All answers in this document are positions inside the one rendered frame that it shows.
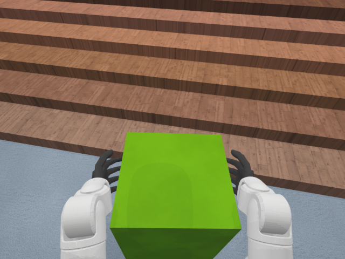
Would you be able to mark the left robot hand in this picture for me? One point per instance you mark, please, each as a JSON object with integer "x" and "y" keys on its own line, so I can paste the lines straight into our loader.
{"x": 101, "y": 170}

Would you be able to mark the robot right forearm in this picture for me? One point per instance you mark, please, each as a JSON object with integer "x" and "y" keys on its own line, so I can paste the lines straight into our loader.
{"x": 269, "y": 220}

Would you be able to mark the right robot hand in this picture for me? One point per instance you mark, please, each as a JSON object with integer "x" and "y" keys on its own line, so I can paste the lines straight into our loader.
{"x": 243, "y": 166}

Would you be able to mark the carton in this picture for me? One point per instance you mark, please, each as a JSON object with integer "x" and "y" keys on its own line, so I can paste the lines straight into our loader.
{"x": 174, "y": 198}

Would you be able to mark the robot left forearm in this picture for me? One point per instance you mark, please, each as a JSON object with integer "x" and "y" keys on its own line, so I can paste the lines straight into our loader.
{"x": 83, "y": 221}

